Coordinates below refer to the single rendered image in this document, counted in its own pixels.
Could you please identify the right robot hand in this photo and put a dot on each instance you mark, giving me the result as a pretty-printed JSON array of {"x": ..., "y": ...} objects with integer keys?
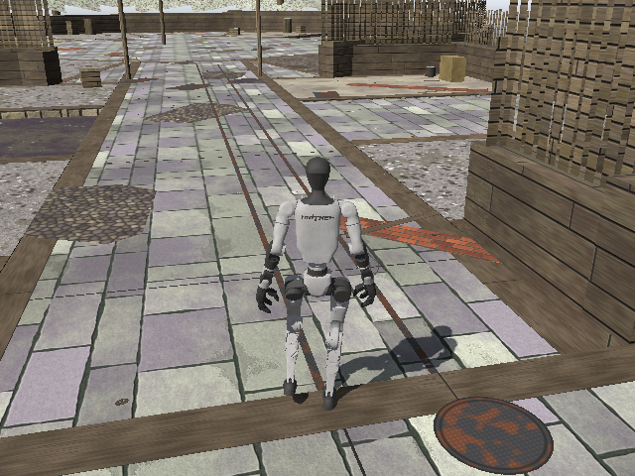
[{"x": 369, "y": 291}]

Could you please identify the left robot hand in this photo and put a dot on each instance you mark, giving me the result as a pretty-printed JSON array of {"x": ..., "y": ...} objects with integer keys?
[{"x": 261, "y": 298}]

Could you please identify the robot left upper arm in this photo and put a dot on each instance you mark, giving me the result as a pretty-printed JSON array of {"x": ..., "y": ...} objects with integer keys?
[{"x": 286, "y": 210}]

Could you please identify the robot right upper arm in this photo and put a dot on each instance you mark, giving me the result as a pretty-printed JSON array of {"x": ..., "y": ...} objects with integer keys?
[{"x": 348, "y": 210}]

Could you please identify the right robot forearm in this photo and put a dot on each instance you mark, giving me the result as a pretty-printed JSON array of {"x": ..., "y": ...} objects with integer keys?
[{"x": 364, "y": 267}]

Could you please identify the humanoid robot torso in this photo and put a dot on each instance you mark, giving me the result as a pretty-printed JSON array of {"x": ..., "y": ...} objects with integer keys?
[{"x": 317, "y": 230}]

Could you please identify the left robot foot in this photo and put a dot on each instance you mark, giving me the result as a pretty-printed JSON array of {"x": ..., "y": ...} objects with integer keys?
[{"x": 289, "y": 388}]

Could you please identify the left robot forearm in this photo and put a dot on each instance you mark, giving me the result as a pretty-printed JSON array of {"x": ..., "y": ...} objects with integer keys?
[{"x": 269, "y": 269}]

